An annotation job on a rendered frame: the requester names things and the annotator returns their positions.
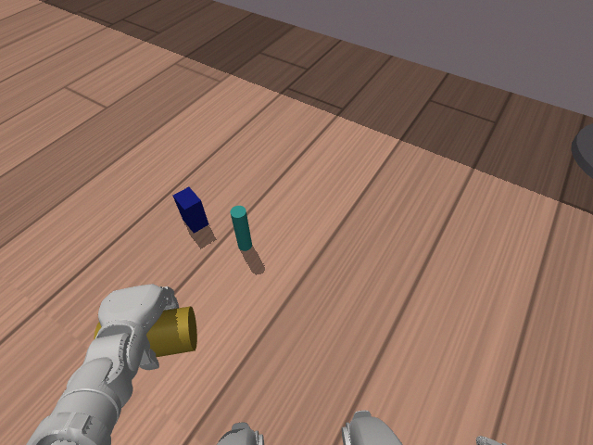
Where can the left robot hand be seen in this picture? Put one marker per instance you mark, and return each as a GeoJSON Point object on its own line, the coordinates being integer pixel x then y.
{"type": "Point", "coordinates": [142, 305]}

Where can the left robot arm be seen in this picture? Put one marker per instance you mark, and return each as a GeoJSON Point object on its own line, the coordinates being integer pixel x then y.
{"type": "Point", "coordinates": [90, 406]}

